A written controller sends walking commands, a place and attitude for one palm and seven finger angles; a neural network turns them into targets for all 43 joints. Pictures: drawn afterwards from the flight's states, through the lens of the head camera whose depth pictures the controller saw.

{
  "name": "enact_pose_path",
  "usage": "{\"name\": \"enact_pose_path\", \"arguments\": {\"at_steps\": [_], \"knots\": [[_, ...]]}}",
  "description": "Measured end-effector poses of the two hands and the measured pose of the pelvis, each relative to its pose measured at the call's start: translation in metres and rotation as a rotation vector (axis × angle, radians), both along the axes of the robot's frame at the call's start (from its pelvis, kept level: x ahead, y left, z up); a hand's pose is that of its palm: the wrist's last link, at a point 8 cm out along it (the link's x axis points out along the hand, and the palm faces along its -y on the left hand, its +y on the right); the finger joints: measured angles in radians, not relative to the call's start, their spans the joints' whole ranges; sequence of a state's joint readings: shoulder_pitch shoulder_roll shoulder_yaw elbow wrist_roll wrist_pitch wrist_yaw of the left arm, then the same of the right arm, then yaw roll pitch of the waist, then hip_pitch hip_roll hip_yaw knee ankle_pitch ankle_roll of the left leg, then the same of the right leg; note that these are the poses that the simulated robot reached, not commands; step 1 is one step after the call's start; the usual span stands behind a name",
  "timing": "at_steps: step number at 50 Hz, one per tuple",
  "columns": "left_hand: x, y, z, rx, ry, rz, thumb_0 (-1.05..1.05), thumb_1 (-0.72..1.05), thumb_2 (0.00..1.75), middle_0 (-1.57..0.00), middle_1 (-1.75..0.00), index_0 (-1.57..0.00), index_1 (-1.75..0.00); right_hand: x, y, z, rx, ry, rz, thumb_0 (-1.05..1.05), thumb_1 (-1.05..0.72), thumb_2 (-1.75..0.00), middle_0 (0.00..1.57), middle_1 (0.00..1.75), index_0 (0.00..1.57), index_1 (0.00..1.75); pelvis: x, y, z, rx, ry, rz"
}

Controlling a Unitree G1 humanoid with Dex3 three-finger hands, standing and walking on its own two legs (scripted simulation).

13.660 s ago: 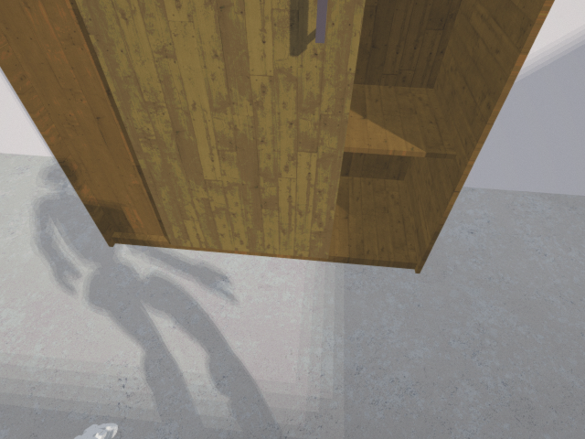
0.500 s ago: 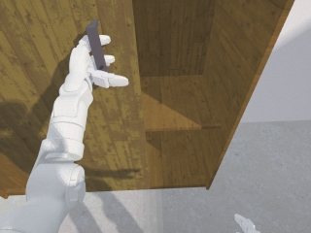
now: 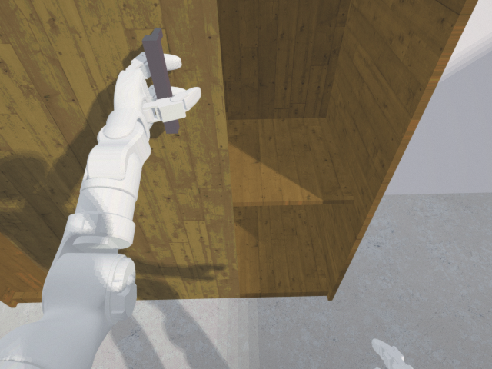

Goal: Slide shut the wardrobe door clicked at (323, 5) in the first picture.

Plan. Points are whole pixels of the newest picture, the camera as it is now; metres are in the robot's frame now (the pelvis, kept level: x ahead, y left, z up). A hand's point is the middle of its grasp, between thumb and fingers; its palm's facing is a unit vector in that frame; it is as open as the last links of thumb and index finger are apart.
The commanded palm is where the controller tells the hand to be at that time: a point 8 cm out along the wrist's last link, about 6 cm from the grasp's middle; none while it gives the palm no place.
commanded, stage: grip the handle and tug to test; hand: left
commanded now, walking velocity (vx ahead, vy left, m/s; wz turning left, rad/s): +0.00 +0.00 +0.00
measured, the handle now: (165, 83) +0.50 +0.16 +0.23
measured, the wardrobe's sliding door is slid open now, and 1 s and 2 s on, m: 0.37 0.37 0.37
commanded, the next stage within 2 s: tug the door sideways, standing still in 0.90 s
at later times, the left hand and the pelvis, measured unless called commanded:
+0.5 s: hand (174, 97) +0.45 +0.13 +0.24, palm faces +0.08 -1.00 +0.02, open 5.4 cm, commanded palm +0.42 +0.18 +0.23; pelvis +0.00 +0.00 +0.00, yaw -1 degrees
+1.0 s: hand (175, 100) +0.45 +0.13 +0.24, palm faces +0.08 -1.00 +0.02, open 5.7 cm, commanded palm +0.40 +0.17 +0.23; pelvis +0.03 +0.00 +0.00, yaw -2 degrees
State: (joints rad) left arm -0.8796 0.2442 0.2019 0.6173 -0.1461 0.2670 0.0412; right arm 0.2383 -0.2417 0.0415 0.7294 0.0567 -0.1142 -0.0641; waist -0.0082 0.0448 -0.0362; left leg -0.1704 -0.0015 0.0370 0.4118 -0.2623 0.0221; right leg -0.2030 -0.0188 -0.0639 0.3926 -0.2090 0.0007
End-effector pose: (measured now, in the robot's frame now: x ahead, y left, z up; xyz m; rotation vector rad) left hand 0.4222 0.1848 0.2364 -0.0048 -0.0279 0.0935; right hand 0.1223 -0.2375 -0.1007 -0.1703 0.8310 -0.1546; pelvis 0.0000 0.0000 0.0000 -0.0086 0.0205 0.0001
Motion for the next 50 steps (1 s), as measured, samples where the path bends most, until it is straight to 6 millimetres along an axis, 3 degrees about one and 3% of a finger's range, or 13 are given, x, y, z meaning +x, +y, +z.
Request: {"name": "enact_pose_path", "arguments": {"at_steps": [10,31,40,50], "knots": [[0.003,0.001,0.000,0.001,-0.001,0.000,0.01,0.73,0.83,-0.42,-1.38,-0.41,-1.38,-0.012,-0.001,-0.004,0.002,0.021,-0.011,0.02,-0.91,-0.90,0.20,0.30,0.20,0.30,-0.001,0.000,0.000,0.000,0.004,-0.002],[0.003,0.001,-0.002,-0.011,-0.022,-0.009,0.01,0.75,0.81,-0.40,-1.40,-0.40,-1.40,-0.018,-0.007,0.001,0.004,-0.005,-0.049,0.02,-0.91,-0.90,0.20,0.30,0.20,0.30,-0.001,0.000,0.001,0.000,0.001,-0.023],[0.002,0.000,-0.003,-0.018,-0.041,-0.015,0.01,0.76,0.79,-0.37,-1.40,-0.36,-1.40,-0.003,-0.008,0.004,0.013,-0.021,-0.061,0.02,-0.91,-0.90,0.20,0.30,0.20,0.30,0.009,0.000,0.001,0.000,0.002,-0.036],[-0.001,-0.001,-0.004,-0.011,-0.048,-0.012,0.01,0.77,0.79,-0.32,-1.40,-0.31,-1.39,0.038,-0.004,0.009,0.030,-0.053,-0.036,0.02,-0.91,-0.90,0.20,0.30,0.20,0.30,0.028,0.001,0.001,-0.002,0.013,-0.037]]}}
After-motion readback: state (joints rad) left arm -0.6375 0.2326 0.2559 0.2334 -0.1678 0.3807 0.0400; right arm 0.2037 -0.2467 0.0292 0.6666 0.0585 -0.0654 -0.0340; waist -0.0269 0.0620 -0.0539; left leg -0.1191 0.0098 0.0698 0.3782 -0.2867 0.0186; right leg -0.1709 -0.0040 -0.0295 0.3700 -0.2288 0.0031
